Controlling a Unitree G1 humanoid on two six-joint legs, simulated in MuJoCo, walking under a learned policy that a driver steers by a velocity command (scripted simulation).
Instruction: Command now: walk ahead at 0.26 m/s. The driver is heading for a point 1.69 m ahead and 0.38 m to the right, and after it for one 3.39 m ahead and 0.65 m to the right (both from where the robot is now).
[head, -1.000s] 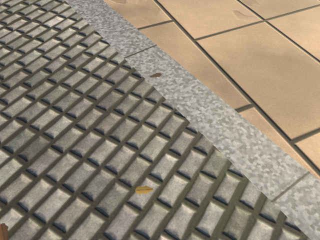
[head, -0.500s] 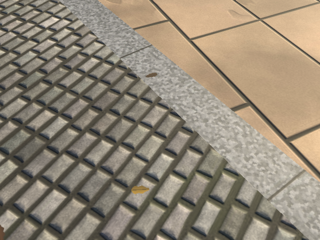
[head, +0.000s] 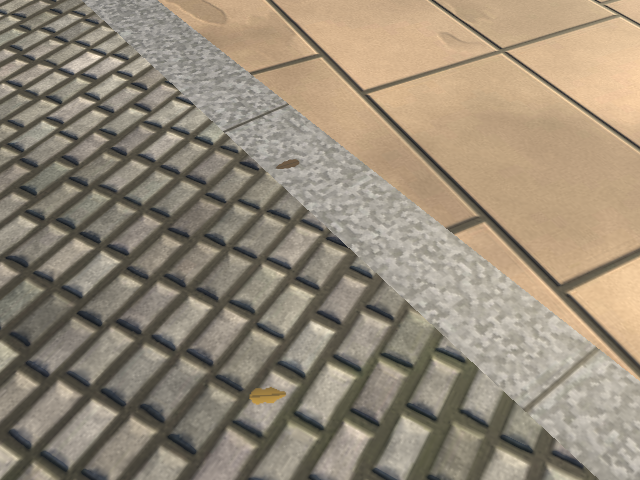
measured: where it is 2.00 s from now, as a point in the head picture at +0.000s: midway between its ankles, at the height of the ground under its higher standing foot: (333, 443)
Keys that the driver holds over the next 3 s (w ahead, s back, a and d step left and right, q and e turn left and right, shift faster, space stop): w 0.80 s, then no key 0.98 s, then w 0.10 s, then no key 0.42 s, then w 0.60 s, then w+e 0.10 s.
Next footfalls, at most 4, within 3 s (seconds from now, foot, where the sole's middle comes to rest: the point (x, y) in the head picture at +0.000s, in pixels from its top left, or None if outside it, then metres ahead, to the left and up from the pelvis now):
0.50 left None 0.40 0.11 -0.77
1.02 right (386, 414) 0.68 -0.11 -0.77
1.34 left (278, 437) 0.63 0.13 -0.77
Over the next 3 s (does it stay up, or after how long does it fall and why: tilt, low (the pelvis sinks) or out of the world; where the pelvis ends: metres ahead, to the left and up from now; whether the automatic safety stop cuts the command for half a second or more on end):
stays up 0.86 0.00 -0.01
